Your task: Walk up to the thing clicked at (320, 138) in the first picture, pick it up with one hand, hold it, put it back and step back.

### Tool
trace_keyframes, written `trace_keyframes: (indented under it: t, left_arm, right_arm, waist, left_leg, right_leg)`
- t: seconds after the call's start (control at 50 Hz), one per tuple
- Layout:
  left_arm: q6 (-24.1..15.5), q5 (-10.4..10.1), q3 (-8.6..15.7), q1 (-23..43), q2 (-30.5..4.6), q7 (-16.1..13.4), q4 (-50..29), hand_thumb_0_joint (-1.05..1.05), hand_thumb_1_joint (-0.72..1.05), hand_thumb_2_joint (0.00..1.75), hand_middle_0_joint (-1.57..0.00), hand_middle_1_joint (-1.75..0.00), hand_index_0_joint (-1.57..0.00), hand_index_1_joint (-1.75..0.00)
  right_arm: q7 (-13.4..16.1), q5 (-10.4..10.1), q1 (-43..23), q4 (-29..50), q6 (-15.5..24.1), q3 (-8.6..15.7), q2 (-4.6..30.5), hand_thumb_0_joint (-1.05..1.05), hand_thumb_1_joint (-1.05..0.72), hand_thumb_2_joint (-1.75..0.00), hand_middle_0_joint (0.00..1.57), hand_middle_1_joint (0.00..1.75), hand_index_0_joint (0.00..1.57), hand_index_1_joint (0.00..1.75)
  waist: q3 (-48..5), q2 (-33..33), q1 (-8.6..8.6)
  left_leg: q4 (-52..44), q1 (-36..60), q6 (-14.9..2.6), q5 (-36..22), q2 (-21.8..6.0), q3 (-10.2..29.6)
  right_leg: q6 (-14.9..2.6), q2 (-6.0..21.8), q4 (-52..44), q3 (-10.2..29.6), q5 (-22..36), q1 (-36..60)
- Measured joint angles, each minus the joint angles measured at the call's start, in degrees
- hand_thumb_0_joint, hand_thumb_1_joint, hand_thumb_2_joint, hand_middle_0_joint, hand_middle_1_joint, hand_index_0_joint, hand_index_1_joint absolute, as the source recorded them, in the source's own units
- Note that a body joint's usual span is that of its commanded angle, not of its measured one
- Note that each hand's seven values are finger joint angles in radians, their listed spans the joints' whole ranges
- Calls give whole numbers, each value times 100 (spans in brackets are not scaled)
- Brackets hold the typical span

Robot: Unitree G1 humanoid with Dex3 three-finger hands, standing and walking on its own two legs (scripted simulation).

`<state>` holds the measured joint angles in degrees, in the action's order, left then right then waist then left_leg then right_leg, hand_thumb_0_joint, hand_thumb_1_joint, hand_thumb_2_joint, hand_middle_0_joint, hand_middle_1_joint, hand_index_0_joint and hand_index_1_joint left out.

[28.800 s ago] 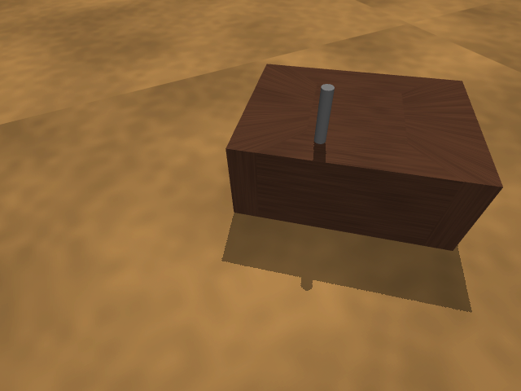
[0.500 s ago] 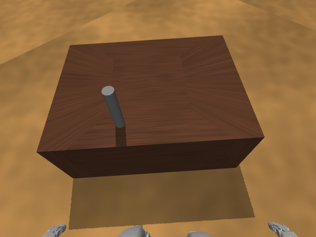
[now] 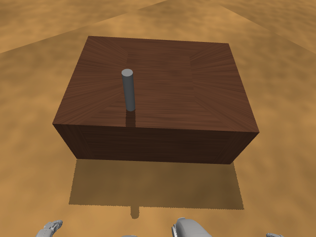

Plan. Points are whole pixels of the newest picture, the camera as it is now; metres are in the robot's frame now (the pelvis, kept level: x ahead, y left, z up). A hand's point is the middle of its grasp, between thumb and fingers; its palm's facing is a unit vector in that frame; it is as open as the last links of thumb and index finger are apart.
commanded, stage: step back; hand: left
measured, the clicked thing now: (129, 92) +0.75 +0.15 -0.22
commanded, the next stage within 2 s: none
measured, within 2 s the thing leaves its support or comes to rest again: neither
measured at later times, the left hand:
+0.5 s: hand out of the picture -0.08 +0.22 -0.12, palm faces -0.07 -0.90 -0.43, open 7.4 cm
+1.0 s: hand out of the picture -0.22 +0.20 -0.15, palm faces +0.02 -0.94 -0.35, open 7.4 cm
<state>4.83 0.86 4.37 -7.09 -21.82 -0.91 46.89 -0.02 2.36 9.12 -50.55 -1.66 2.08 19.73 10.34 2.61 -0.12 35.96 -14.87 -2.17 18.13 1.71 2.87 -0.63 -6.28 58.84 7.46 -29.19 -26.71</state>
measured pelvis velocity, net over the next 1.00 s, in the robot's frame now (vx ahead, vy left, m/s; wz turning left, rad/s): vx -0.33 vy -0.06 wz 0.00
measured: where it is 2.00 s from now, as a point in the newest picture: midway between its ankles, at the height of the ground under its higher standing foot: outside the picture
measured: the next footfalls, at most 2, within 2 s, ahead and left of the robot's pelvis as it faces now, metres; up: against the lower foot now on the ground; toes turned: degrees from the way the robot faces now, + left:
right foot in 0.34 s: -0.12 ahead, -0.15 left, +0.00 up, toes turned -4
left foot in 0.76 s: -0.24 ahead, +0.06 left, +0.00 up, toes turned +0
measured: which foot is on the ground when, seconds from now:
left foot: down 0.00-0.38, up 0.40-0.74, down 0.76-1.00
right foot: up 0.00-0.32, down 0.34-0.78, up 0.80-1.00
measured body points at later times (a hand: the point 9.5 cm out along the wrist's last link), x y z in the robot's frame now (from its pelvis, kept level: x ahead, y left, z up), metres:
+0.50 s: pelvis -0.16 -0.05 +0.00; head -0.13 -0.08 +0.45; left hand -0.08 +0.27 -0.09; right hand -0.08 -0.37 -0.13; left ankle -0.11 +0.11 -0.65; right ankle -0.16 -0.14 -0.73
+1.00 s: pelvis -0.33 -0.06 +0.00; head -0.28 -0.05 +0.45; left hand -0.22 +0.25 -0.12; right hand -0.21 -0.37 -0.10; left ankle -0.28 +0.06 -0.73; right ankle -0.38 -0.19 -0.66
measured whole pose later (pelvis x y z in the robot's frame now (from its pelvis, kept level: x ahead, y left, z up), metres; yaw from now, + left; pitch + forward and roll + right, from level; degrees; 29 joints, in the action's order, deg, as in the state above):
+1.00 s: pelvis -0.33 -0.06 +0.00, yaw +0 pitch -2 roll -1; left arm 3.9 0.2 3.7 -8.9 -21.5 -0.1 47.7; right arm 0.7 2.7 8.5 -48.2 -2.5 2.1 21.3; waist 7.3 1.0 0.9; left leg 34.5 -18.8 -0.8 14.2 -1.4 0.4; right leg 0.3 -3.7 61.8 4.9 -29.5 -21.6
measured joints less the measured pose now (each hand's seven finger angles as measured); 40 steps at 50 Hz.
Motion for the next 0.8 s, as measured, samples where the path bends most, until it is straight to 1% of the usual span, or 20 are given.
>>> trace_keyframes:
  t: [0.04, 0.1, 0.16, 0.24, 0.32, 0.34, 0.36, 0.38, 0.4, 0.42, 0.44, 0.48, 0.54, 0.62, 0.68, 0.72, 0.74, 0.76, 0.78, 0.8]
  left_arm:
    - [-17, -35, 21, -142, -33, 24, 31, 1, 90, 89, -21, -30, -20, -30]
    - [-66, -26, 69, -336, -97, 54, 52, 1, 90, 89, -21, -30, -20, -30]
    - [-80, 6, 98, -485, -151, 38, 105, 1, 90, 89, -21, -30, -20, -30]
    - [-57, 16, 74, -591, -184, 54, 207, 1, 90, 89, -21, -30, -20, -30]
    - [-107, 13, 31, -619, -135, 139, 279, 1, 90, 89, -20, -30, -20, -30]
    - [-139, 20, 33, -626, -99, 158, 308, 1, 90, 89, -20, -30, -20, -30]
    - [-158, 44, 33, -592, 7, 169, 364, 1, 90, 89, -20, -30, -20, -30]
    - [-166, 82, 20, -602, 95, 195, 376, 1, 90, 89, -20, -30, -20, -30]
    - [-158, 109, -1, -650, 133, 231, 350, 1, 90, 89, -21, -30, -20, -30]
    - [-142, 130, -18, -701, 140, 252, 315, 1, 90, 89, -21, -30, -20, -30]
    - [-130, 142, -25, -745, 143, 253, 286, 1, 90, 89, -21, -30, -20, -30]
    - [-108, 151, -31, -769, 179, 220, 262, 1, 90, 89, -21, -30, -20, -30]
    - [-104, 155, 16, -627, 203, 167, 180, 1, 90, 89, -21, -30, -20, -30]
    - [-186, 163, 37, -277, 156, 66, -144, 1, 90, 89, -21, -30, -20, -30]
    - [-223, 139, 17, 20, 121, 9, -378, 1, 90, 89, -21, -30, -20, -30]
    - [-213, 103, -16, 171, 94, -1, -466, 1, 90, 89, -21, -30, -20, -30]
    - [-190, 81, -38, 230, 82, 5, -483, 1, 90, 89, -21, -30, -20, -30]
    - [-160, 62, -57, 290, 59, 14, -475, 1, 90, 89, -21, -30, -20, -30]
    - [-126, 45, -64, 339, 26, 22, -434, 1, 90, 89, -21, -30, -20, -30]
    - [-90, 23, -74, 335, 26, 30, -379, 1, 90, 89, -21, -30, -20, -30]
  right_arm:
    - [16, 20, 18, -3, -8, -11, -44, 0, -90, -90, 20, 30, 20, 30]
    - [39, -19, -61, 74, 33, 12, -60, 0, -90, -90, 20, 30, 20, 30]
    - [70, -78, -194, 222, 78, 43, -56, 0, -90, -90, 20, 30, 20, 30]
    - [72, -87, -394, 426, 86, 57, -20, 0, -90, -90, 20, 30, 20, 30]
    - [33, -63, -510, 525, -13, 62, 120, 0, -90, -90, 20, 30, 20, 30]
    - [25, -69, -529, 516, -53, 71, 179, 0, -90, -90, 20, 30, 20, 30]
    - [29, -86, -550, 474, -95, 101, 273, 0, -90, -90, 20, 30, 20, 30]
    - [45, -113, -514, 419, -139, 137, 333, 0, -90, -90, 20, 30, 20, 30]
    - [81, -134, -425, 359, -181, 166, 340, 0, -90, -90, 20, 30, 20, 30]
    - [116, -140, -324, 286, -216, 181, 319, 0, -90, -90, 20, 30, 20, 30]
    - [130, -150, -233, 209, -238, 175, 304, 0, -90, -90, 20, 30, 20, 30]
    - [126, -182, -50, 113, -230, 153, 330, 0, -90, -90, 20, 30, 20, 30]
    - [158, -189, 229, 66, -142, 120, 379, 0, -90, -90, 20, 30, 20, 30]
    - [198, -162, 472, -27, -108, 70, 348, 0, -91, -90, 20, 30, 20, 30]
    - [196, -118, 507, -78, -113, 38, 252, 0, -91, -90, 20, 30, 20, 30]
    - [167, -106, 496, -72, -81, 19, 187, 0, -91, -90, 20, 30, 20, 30]
    - [150, -103, 493, -61, -55, 17, 165, 0, -91, -90, 20, 30, 20, 30]
    - [142, -100, 467, -68, -31, 26, 127, 0, -90, -90, 20, 30, 20, 30]
    - [133, -91, 410, -86, -30, 32, 54, 0, -90, -90, 20, 30, 20, 30]
    - [107, -75, 389, -74, -40, 23, 16, 0, -90, -90, 20, 30, 20, 30]
  waist:
    - [-119, 15, 62]
    - [-151, 57, 147]
    - [-72, 73, 192]
    - [56, 33, 207]
    - [60, -102, 205]
    - [40, -184, 207]
    - [76, -428, 150]
    - [52, -605, 81]
    - [-47, -624, 76]
    - [-153, -539, 149]
    - [-235, -436, 236]
    - [-351, -361, 268]
    - [-423, -426, 126]
    - [-270, -455, 13]
    - [-72, -379, -23]
    - [20, -284, -44]
    - [41, -239, -64]
    - [79, -142, -81]
    - [146, 46, -50]
    - [147, 148, -9]
  left_leg:
    - [-284, -16, 25, -229, -103, -47]
    - [-543, -110, 47, -507, -183, -150]
    - [-582, -258, 59, -685, -240, -251]
    - [-440, -503, 97, -833, -353, -413]
    - [-168, -832, 227, -946, -461, -540]
    - [-67, -931, 269, -963, -509, -542]
    - [30, -996, 281, -983, -619, -408]
    - [170, -1086, 261, -692, -591, -190]
    - [478, -1224, 275, -83, -389, 23]
    - [976, -1359, 305, 415, -143, 127]
    - [1502, -1453, 320, 675, 79, 183]
    - [2358, -1539, 307, 717, 426, 375]
    - [2947, -1427, 325, 619, 577, 549]
    - [2418, -849, 417, 922, 398, 399]
    - [1607, -410, 401, 1124, 216, 135]
    - [888, -107, 332, 980, 117, -48]
    - [446, 67, 284, 728, 80, -131]
    - [117, 190, 201, 400, 108, -192]
    - [69, 221, 138, 296, 215, -270]
    - [96, 207, 99, 273, 251, -334]
  right_leg:
    - [-8, -180, 750, 175, 85, -69]
    - [108, -181, 1207, 321, 288, 66]
    - [263, -31, 946, 337, 265, 378]
    - [367, 254, -73, 109, 81, 814]
    - [222, 538, -1576, -323, 338, 1326]
    - [106, 547, -1934, -422, 432, 1453]
    - [17, 420, -2011, -551, 491, 1496]
    - [-33, 352, -2013, -672, 553, 1488]
    - [-70, 398, -1962, -706, 585, 1408]
    - [-112, 496, -1917, -645, 618, 1314]
    - [-144, 593, -1942, -548, 686, 1250]
    - [-140, 721, -2186, -491, 917, 1205]
    - [-145, 749, -2488, -662, 1225, 1082]
    - [-226, 728, -2469, -946, 1416, 808]
    - [-257, 773, -2301, -1158, 1500, 581]
    - [-253, 831, -2131, -1269, 1535, 410]
    - [-242, 866, -2016, -1321, 1535, 318]
    - [-221, 936, -1882, -1336, 1529, 234]
    - [-193, 1038, -1793, -1253, 1552, 194]
    - [-156, 1022, -1700, -1125, 1451, 149]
